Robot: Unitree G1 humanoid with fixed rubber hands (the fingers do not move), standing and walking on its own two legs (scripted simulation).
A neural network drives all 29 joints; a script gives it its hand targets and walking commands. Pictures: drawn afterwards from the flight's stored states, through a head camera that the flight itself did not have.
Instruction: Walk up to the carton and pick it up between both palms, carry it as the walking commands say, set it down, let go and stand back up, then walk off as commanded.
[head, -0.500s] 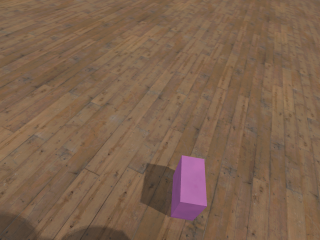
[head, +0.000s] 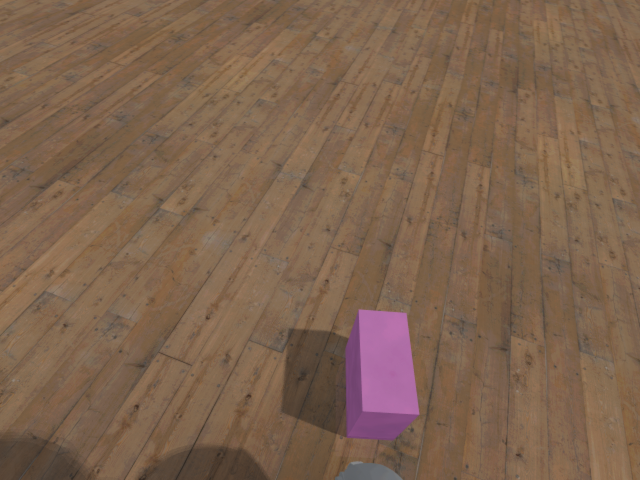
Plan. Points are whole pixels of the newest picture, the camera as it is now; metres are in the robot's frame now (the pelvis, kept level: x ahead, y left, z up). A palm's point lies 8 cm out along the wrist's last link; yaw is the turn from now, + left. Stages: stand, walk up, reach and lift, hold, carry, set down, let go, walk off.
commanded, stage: walk up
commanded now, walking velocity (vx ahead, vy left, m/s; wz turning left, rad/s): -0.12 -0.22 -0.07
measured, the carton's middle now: (376, 375) +0.48 -0.27 -0.64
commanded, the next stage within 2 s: none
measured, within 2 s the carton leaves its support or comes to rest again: neither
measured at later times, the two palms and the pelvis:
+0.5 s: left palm out of the picture +0.10 +0.08 -0.11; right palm out of the picture +0.06 -0.42 -0.16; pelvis +0.02 -0.16 +0.00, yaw -1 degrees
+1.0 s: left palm out of the picture +0.01 +0.13 -0.14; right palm out of the picture -0.08 -0.37 -0.14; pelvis -0.05 -0.12 -0.01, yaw +0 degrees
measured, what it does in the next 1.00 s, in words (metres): steps to the right: right foot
